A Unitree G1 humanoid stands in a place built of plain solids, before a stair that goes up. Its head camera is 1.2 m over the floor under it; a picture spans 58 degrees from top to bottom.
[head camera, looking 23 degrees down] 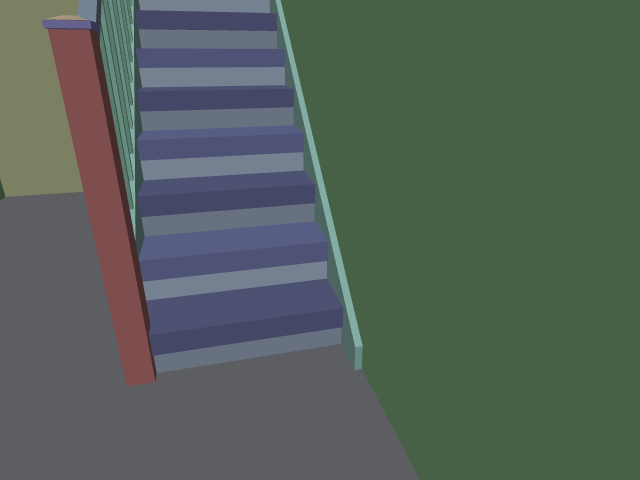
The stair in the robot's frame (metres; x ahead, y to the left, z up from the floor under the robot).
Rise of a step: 0.21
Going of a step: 0.25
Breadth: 0.83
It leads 14 degrees to the left of straight ahead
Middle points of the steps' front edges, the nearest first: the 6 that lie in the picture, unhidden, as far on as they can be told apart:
1.51 0.28 0.20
1.74 0.36 0.41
1.98 0.43 0.62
2.23 0.49 0.82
2.47 0.55 1.03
2.71 0.61 1.24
